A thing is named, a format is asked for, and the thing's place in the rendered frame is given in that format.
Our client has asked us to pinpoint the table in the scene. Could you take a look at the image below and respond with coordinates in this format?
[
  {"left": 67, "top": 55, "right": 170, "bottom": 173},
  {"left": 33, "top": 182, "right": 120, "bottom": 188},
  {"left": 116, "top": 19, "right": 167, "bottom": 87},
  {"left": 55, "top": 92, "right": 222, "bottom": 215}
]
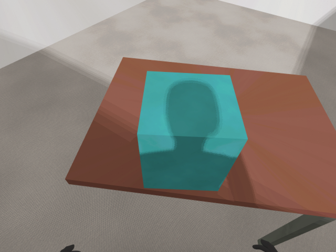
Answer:
[{"left": 65, "top": 57, "right": 336, "bottom": 246}]

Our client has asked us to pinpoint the right robot hand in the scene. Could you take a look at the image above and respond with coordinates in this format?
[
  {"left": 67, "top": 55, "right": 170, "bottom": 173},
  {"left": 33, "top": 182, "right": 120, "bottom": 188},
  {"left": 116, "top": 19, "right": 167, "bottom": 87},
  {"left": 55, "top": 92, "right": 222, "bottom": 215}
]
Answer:
[{"left": 253, "top": 239, "right": 278, "bottom": 252}]

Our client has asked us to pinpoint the carton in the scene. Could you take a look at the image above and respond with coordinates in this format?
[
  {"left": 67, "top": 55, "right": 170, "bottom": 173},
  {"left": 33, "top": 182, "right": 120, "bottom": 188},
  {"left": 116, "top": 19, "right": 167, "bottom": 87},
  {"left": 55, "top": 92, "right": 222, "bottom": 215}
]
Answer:
[{"left": 137, "top": 71, "right": 248, "bottom": 191}]

